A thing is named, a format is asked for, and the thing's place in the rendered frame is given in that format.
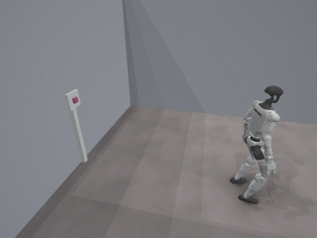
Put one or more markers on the robot left hand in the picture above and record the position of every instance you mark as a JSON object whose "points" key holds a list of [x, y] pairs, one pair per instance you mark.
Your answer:
{"points": [[244, 136]]}

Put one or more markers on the button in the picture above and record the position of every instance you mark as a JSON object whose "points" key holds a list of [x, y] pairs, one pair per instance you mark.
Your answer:
{"points": [[75, 99]]}

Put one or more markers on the left robot forearm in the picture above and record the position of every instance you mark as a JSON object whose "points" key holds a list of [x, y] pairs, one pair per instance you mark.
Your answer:
{"points": [[246, 127]]}

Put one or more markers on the robot left upper arm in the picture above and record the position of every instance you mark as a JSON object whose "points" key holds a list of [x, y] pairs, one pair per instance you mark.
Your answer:
{"points": [[248, 116]]}

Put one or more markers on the panel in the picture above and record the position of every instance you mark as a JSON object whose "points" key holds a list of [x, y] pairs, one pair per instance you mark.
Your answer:
{"points": [[75, 122]]}

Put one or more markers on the robot left foot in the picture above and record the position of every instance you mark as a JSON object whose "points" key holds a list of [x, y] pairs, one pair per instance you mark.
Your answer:
{"points": [[240, 180]]}

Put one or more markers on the right robot forearm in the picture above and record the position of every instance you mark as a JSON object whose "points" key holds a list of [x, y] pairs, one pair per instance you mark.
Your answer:
{"points": [[267, 149]]}

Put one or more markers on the robot right hand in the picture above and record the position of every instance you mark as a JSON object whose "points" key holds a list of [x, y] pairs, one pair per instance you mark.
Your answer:
{"points": [[270, 167]]}

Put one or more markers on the robot right upper arm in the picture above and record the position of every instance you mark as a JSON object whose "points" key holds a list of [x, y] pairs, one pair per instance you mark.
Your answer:
{"points": [[272, 120]]}

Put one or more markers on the robot right thigh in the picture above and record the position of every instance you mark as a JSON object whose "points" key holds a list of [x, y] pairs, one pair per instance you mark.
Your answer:
{"points": [[260, 157]]}

